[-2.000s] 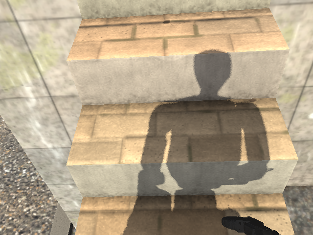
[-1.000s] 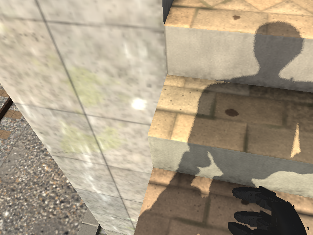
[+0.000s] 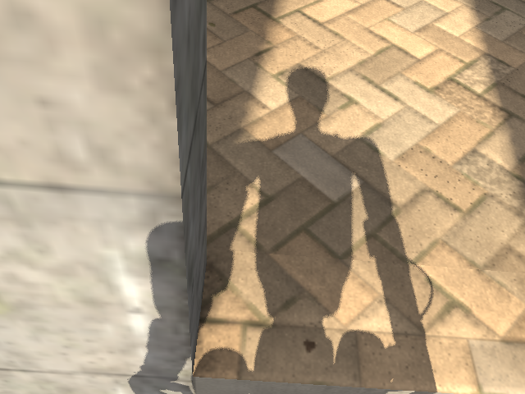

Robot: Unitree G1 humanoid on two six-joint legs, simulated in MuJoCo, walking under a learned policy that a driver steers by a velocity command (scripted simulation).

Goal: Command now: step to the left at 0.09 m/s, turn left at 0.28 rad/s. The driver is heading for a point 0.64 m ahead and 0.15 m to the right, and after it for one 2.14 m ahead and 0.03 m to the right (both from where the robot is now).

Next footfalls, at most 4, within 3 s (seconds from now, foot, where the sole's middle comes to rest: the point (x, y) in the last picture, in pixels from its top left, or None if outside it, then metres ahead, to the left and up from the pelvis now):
0.28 right None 0.13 -0.05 -0.54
0.44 left None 0.03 0.07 -0.50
0.68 left None -0.01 0.03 -0.67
0.82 right None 0.19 -0.25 -0.54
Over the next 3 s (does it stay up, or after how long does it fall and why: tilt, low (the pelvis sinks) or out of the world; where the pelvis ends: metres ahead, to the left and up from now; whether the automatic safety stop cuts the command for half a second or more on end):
stays up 0.60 -0.19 0.43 its command is cut before an obstacle from the start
